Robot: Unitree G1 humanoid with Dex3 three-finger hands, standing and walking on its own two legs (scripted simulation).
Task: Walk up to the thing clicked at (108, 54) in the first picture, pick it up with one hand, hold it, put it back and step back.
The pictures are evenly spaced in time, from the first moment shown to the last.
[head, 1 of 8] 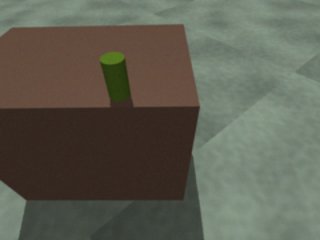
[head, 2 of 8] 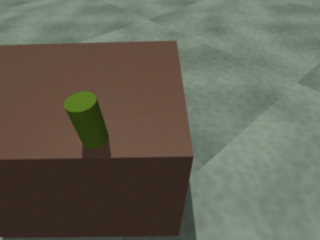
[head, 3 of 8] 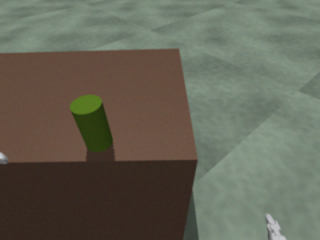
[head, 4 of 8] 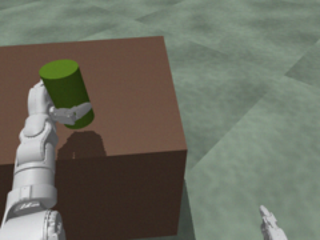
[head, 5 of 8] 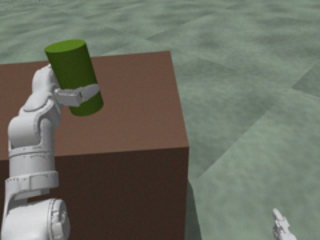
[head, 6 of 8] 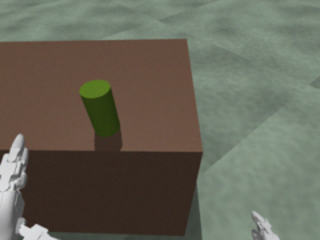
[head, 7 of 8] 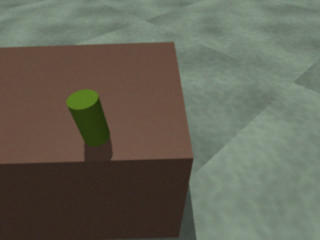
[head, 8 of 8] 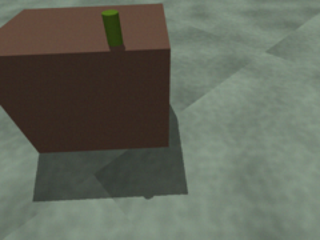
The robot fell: no
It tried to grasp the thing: yes
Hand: left
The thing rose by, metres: 0.25
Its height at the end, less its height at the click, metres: +0.00
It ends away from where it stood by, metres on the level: 0.02
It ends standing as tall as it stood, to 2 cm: yes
